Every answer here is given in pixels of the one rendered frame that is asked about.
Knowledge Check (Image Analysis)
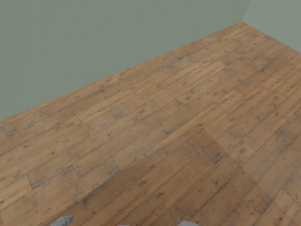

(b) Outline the left robot hand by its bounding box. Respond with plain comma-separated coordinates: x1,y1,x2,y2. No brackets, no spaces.
51,216,73,226

